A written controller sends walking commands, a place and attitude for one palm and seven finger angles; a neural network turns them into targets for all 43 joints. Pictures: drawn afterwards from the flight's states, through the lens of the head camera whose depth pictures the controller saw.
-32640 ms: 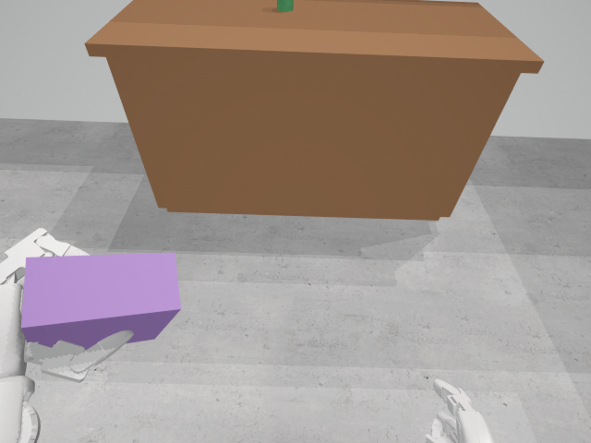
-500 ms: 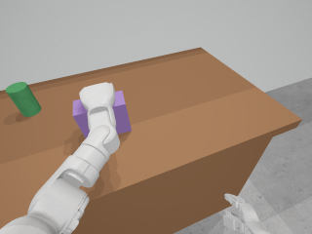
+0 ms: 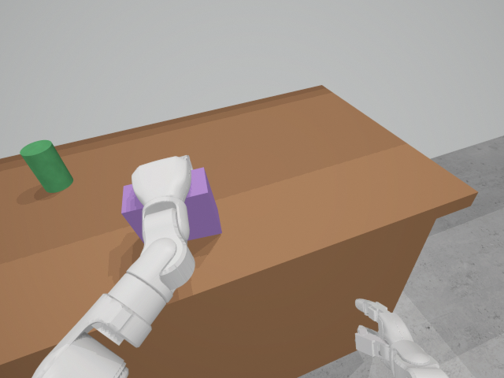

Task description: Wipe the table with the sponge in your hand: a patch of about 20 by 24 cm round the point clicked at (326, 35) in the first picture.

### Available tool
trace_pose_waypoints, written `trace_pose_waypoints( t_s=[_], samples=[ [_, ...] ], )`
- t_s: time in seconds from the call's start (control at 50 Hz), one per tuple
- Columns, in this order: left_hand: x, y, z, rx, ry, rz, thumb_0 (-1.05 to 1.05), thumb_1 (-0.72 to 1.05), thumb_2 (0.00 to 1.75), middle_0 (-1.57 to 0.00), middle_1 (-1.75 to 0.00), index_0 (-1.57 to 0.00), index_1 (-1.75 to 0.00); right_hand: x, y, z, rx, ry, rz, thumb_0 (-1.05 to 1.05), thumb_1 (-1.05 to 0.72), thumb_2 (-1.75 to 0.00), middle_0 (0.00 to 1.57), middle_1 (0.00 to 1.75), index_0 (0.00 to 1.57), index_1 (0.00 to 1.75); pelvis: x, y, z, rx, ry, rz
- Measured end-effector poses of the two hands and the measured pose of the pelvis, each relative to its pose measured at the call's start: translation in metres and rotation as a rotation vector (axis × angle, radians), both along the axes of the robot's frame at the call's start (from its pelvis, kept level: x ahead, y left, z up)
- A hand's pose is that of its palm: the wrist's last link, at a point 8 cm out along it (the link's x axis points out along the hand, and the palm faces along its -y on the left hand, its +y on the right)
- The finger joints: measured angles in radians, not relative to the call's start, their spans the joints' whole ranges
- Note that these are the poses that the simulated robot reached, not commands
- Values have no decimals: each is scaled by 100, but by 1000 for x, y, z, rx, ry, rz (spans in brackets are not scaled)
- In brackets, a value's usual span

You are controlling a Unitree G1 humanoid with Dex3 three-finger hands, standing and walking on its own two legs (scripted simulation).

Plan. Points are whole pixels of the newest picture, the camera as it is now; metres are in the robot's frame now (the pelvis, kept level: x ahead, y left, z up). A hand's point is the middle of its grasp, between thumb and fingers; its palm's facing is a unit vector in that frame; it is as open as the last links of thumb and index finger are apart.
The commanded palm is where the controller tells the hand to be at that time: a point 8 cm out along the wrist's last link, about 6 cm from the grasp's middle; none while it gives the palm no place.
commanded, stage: wipe back along the third lane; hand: left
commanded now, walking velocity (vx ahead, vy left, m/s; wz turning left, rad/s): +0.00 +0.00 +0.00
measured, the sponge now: (178, 217) +0.36 +0.18 +0.09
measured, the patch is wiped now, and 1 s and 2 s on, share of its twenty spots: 1.00 1.00 1.00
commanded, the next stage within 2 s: slide back across to the middle lane in 0.46 s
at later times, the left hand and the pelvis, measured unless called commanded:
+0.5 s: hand (181, 219) +0.31 +0.15 +0.14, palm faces +0.16 -0.07 -0.99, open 9.7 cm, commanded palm +0.26 +0.14 +0.16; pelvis -0.01 -0.04 +0.00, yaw -2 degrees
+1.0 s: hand (168, 224) +0.29 +0.16 +0.15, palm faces +0.20 -0.23 -0.95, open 9.8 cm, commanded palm +0.24 +0.19 +0.19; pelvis -0.01 -0.04 +0.00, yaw -3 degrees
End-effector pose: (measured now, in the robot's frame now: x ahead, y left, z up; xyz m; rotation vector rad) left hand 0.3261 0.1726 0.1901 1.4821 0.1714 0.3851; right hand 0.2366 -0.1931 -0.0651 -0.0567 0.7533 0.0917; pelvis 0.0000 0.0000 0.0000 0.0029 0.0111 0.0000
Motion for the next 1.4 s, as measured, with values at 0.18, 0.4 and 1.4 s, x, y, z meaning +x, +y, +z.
trace_pose_waypoints(
  t_s=[0.18, 0.4, 1.4],
  samples=[
    [-12, -11, 0, 0, 8, 17, 3, -44, 104, -70, -138, -74, -135, -19, -30, -4, -7, -3, -49, 1, -91, -90, 19, 30, 20, 30, -9, -16, 1, 9, -18, -11],
    [-32, -20, -1, -16, -1, 3, 3, -43, 104, -69, -138, -73, -135, -27, -61, -4, -14, -37, -94, 2, -91, -90, 19, 30, 20, 30, -11, -32, 1, 16, -37, -27],
    [-87, 49, 12, -105, 27, 82, -2, -45, 105, -71, -137, -75, -134, -35, -71, -1, -118, -97, -123, 2, -91, -90, 19, 30, 20, 30, -24, -37, 0, 13, -70, -29]
  ],
)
